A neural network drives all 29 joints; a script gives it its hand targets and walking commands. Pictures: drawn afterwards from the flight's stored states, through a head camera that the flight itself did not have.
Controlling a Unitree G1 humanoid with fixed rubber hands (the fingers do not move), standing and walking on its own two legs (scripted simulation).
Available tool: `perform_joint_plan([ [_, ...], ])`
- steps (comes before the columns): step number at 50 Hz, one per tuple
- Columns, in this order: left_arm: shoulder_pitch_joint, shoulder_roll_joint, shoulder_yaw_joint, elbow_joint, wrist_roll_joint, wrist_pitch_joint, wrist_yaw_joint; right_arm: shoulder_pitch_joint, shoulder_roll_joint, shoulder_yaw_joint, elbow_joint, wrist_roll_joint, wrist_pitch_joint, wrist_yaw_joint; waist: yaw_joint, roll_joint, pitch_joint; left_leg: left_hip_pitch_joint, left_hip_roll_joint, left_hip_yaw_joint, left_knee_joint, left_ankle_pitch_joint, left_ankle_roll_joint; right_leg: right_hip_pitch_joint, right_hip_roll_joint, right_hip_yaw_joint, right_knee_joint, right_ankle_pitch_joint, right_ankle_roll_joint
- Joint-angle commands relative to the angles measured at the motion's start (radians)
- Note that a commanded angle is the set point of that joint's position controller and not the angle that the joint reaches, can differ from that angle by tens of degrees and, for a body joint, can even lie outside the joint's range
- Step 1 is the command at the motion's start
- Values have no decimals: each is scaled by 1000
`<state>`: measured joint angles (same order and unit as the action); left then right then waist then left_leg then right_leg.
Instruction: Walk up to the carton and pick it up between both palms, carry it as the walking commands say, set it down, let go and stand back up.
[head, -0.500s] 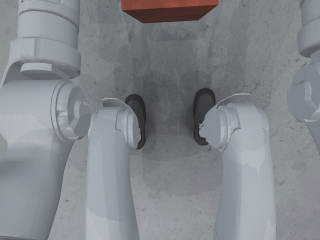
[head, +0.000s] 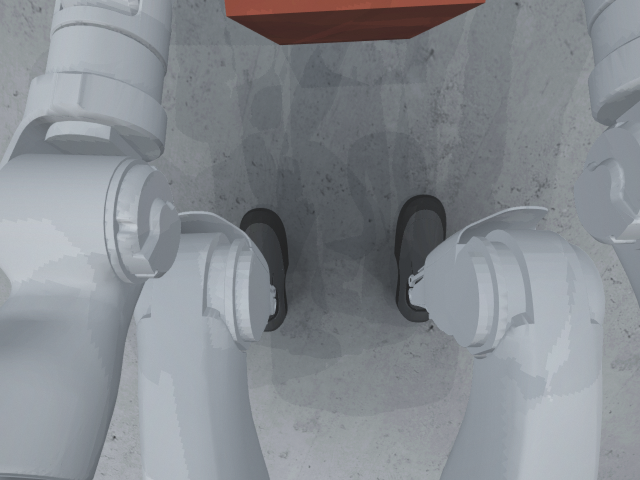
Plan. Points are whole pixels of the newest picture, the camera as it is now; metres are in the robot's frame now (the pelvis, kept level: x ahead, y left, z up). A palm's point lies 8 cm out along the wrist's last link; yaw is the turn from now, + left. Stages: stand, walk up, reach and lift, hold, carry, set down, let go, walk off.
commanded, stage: reach and lift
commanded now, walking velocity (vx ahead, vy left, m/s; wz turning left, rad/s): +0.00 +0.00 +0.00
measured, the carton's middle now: out of the picture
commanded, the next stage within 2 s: none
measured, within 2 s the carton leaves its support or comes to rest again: leaves its support in 1.62 s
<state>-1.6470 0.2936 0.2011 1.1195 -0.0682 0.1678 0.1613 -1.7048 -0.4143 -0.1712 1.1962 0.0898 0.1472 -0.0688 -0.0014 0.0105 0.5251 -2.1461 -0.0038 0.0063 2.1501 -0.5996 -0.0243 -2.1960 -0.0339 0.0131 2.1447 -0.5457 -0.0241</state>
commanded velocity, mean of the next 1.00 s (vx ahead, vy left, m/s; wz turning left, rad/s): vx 0.00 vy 0.00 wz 0.00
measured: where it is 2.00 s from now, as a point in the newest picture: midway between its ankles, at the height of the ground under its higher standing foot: (340, 283)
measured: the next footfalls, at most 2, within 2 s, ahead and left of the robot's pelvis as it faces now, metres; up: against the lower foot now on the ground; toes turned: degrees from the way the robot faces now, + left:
none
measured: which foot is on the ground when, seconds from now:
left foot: down 0.00-1.00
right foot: down 0.00-1.00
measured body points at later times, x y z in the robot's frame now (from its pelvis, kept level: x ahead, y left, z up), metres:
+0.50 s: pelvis +0.00 +0.00 -0.01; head +0.39 -0.02 +0.20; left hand +0.59 +0.13 -0.19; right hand +0.60 -0.19 -0.19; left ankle +0.11 +0.13 -0.35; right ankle +0.12 -0.12 -0.35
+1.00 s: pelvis +0.00 +0.00 -0.01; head +0.39 -0.03 +0.20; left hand +0.59 +0.11 -0.19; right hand +0.60 -0.17 -0.19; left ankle +0.11 +0.13 -0.35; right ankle +0.12 -0.12 -0.35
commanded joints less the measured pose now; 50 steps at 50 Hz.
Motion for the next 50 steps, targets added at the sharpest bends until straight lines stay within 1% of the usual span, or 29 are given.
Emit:
perform_joint_plan([
  [1,-385,150,-67,-90,-106,-61,2,-402,-229,60,-75,67,-66,-16,-39,-3,-1301,575,-66,26,-67,383,-16,716,55,-12,-70,388,25],
  [2,-366,171,-56,-84,-101,-62,7,-390,-213,65,-67,75,-62,-17,-20,-9,-1307,579,-66,33,-71,384,-14,708,61,-15,-73,385,29],
  [4,-373,181,-54,-96,-121,-64,11,-400,-219,68,-70,73,-61,-22,-25,-32,-1294,542,-69,42,-67,377,-14,716,60,-13,-73,383,25],
  [8,-327,168,-47,-33,-105,-50,4,-369,-189,95,-19,92,-49,-14,0,-32,-1237,514,-68,47,-81,330,-13,700,59,-12,-77,346,28],
  [11,-334,154,-53,-54,-120,-50,-1,-374,-179,98,-42,85,-49,-12,-21,-50,-1232,515,-68,41,-78,327,-9,702,60,-7,-88,347,27],
  [15,-356,146,-62,-79,-117,-52,0,-396,-169,96,-77,90,-50,-9,-15,-28,-1248,560,-73,41,-82,344,-6,685,68,-15,-92,341,32],
  [16,-343,132,-64,-63,-118,-51,-3,-383,-161,104,-44,92,-48,-5,-17,-36,-1228,539,-73,40,-89,328,-8,682,66,-17,-88,332,30],
  [18,-368,117,-74,-91,-119,-50,-5,-425,-155,107,-94,100,-51,-5,-7,-16,-1235,553,-75,38,-90,336,-8,691,68,-15,-87,340,27],
  [19,-357,108,-72,-84,-116,-52,-8,-404,-133,113,-62,100,-48,-2,-4,-28,-1207,540,-79,45,-96,328,-8,683,70,-13,-94,331,27],
  [22,-375,59,-83,-93,-122,-53,-19,-410,-103,115,-76,85,-48,6,-28,-30,-1193,530,-87,47,-96,316,-9,705,72,-11,-105,334,24],
  [23,-359,55,-70,-64,-113,-51,-25,-394,-86,120,-51,82,-45,10,-20,-38,-1173,505,-85,50,-94,301,-10,712,72,-9,-103,330,26],
  [24,-374,37,-86,-105,-113,-59,-26,-402,-58,126,-63,89,-46,12,-11,-27,-1195,520,-90,56,-98,314,-13,723,73,-6,-104,342,24],
  [25,-366,38,-70,-68,-106,-53,-29,-411,-69,117,-69,71,-44,14,-26,-40,-1180,533,-88,46,-97,303,-9,704,75,-17,-107,324,27],
  [28,-382,-56,-79,-85,-98,-49,-50,-425,8,120,-74,61,-40,37,-30,-32,-1150,531,-99,44,-107,297,-9,704,78,-19,-104,317,21],
  [29,-412,-80,-77,-98,-93,-48,-58,-447,57,127,-89,64,-34,49,-16,-32,-1153,534,-100,46,-105,290,-7,704,78,-17,-105,310,20],
  [30,-385,-94,-68,-78,-75,-42,-61,-417,47,102,-69,45,-32,52,-31,-17,-1135,544,-100,42,-107,290,-12,696,82,-22,-104,306,19],
  [32,-386,-87,-30,-96,-35,-44,-61,-424,57,83,-94,19,-33,59,-6,-18,-1117,522,-110,54,-104,282,-14,702,87,-15,-105,304,19],
  [33,-381,-103,-16,-82,-21,-39,-64,-411,56,62,-80,-9,-28,57,-30,-16,-1098,527,-111,52,-108,270,-15,690,90,-17,-114,288,20],
  [34,-359,-99,9,-74,-7,-41,-63,-425,43,62,-96,-23,-32,50,-23,-41,-1091,500,-115,53,-100,261,-16,714,90,-18,-113,293,25],
  [35,-351,-103,13,-57,10,-39,-63,-394,38,32,-63,-57,-28,47,-43,-20,-1067,493,-116,51,-107,258,-24,700,94,-18,-110,290,21],
  [37,-381,-261,-30,-60,10,-28,-94,-427,178,45,-85,-62,-25,76,-55,10,-1065,540,-128,37,-111,264,-20,665,104,-28,-111,277,18],
  [39,-438,-417,-67,-80,17,-21,-138,-458,382,87,-97,-43,-9,128,-30,26,-1048,539,-132,40,-108,262,-16,641,109,-25,-106,266,15],
  [41,-457,-633,-78,-90,25,-2,-201,-475,587,113,-95,-57,14,192,-39,3,-985,474,-142,45,-97,226,-9,633,109,-23,-104,248,10],
  [42,-450,-734,-99,-67,28,11,-235,-476,695,141,-100,-49,23,221,-26,-5,-973,464,-143,43,-92,212,-7,656,111,-22,-93,247,7],
  [44,-442,-865,-94,-78,39,36,-286,-457,856,156,-117,-61,50,276,-33,-29,-920,407,-151,50,-87,183,8,619,119,-31,-92,217,2],
  [46,-472,-909,-130,-134,24,45,-312,-424,919,159,-138,-57,66,307,-47,-11,-936,405,-144,51,-77,202,8,595,121,-36,-80,246,-2],
  [47,-454,-934,-134,-131,31,51,-323,-390,953,158,-122,-53,75,321,-42,3,-919,402,-146,64,-76,188,10,580,125,-33,-88,233,-4],
  [48,-435,-958,-123,-127,34,61,-333,-385,964,154,-145,-61,78,331,-61,-2,-918,394,-147,57,-72,186,15,560,127,-41,-88,225,-6],
  [50,-435,-1004,-144,-136,22,71,-350,-353,996,152,-146,-65,90,350,-66,12,-915,381,-151,61,-74,173,11,535,129,-47,-84,216,-13],
])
